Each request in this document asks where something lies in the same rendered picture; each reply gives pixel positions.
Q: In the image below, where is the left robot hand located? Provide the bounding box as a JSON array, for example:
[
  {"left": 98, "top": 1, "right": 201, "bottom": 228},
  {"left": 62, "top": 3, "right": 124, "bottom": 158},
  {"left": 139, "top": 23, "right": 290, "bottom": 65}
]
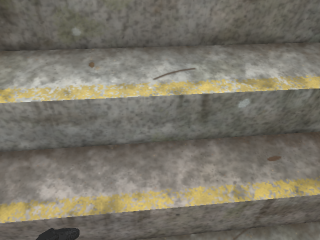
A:
[{"left": 36, "top": 228, "right": 80, "bottom": 240}]

